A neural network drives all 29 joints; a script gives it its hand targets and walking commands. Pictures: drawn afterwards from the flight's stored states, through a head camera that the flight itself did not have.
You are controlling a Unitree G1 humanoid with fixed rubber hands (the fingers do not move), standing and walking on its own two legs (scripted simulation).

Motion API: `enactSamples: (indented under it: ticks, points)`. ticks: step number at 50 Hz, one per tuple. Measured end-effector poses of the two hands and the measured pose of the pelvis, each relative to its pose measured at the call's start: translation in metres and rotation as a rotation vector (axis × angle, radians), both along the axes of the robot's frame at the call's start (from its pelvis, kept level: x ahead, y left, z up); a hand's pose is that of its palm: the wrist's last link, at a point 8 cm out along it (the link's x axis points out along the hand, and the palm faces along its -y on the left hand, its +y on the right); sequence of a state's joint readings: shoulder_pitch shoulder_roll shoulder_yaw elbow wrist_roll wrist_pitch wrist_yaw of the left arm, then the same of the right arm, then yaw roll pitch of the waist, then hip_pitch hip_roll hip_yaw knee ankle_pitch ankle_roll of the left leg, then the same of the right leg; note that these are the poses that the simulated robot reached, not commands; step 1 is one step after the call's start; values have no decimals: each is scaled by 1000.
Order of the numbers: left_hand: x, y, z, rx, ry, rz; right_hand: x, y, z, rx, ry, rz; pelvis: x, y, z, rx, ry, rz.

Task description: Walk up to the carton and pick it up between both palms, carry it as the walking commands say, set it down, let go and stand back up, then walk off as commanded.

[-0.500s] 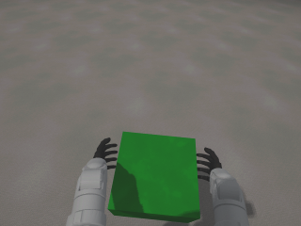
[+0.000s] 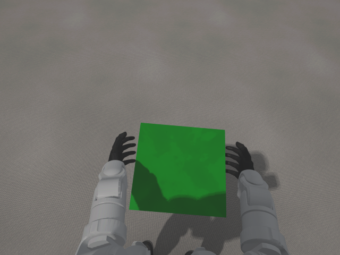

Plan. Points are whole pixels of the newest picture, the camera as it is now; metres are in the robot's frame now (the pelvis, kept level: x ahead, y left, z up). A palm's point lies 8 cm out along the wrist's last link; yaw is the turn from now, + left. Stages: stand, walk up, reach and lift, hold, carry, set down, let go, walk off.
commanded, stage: set down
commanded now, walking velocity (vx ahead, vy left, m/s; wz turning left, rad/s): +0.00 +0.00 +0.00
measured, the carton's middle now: (178, 170) +0.35 -0.02 -0.12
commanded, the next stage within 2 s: none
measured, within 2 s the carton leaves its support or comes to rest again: neither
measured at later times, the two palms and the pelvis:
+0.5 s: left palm (128, 164) +0.38 +0.13 -0.14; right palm (234, 174) +0.35 -0.19 -0.14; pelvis -0.02 +0.00 -0.07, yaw +0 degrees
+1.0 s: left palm (138, 163) +0.41 +0.11 -0.22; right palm (231, 173) +0.38 -0.21 -0.22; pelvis -0.03 +0.00 -0.14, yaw -2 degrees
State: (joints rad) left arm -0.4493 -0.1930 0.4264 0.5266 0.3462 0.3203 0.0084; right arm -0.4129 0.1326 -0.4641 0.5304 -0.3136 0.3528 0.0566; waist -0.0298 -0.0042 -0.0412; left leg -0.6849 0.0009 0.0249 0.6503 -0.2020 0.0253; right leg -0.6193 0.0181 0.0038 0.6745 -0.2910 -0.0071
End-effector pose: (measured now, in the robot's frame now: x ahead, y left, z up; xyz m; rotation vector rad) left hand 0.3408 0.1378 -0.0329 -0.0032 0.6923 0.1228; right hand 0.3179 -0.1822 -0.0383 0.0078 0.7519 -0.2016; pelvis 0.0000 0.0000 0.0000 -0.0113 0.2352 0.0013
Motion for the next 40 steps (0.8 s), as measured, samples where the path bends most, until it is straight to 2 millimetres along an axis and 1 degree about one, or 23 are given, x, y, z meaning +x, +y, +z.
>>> enactSamples:
  ticks: [7,12,17,24,27,32,40]
  points:
    - [12,-3,-26,0,9,-4,12,-3,-25,9,1,-3,-14,1,-16,-3,94,-2]
    - [22,-3,-44,-1,12,-4,18,-4,-45,24,-1,-5,-19,1,-29,-4,165,-3]
    - [30,-5,-65,-12,12,-5,21,-6,-66,28,2,-9,-21,0,-43,-6,237,-1]
    - [34,-9,-100,-25,28,8,29,-10,-96,43,7,-20,-22,-1,-65,-1,330,-4]
    - [39,-10,-113,-29,26,15,34,-11,-109,39,3,-20,-23,-2,-75,-1,365,-6]
    - [48,-11,-132,-31,8,14,44,-11,-124,32,-16,-16,-25,-3,-91,1,424,-9]
    - [60,-17,-156,-34,12,3,51,-17,-150,32,-8,-22,-28,-4,-116,1,481,-9]
